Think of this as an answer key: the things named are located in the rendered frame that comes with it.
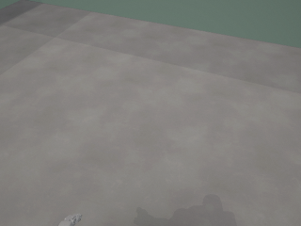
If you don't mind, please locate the robot left hand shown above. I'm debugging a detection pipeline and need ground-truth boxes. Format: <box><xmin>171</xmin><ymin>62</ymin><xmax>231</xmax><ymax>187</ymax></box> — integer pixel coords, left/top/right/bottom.
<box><xmin>57</xmin><ymin>214</ymin><xmax>82</xmax><ymax>226</ymax></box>

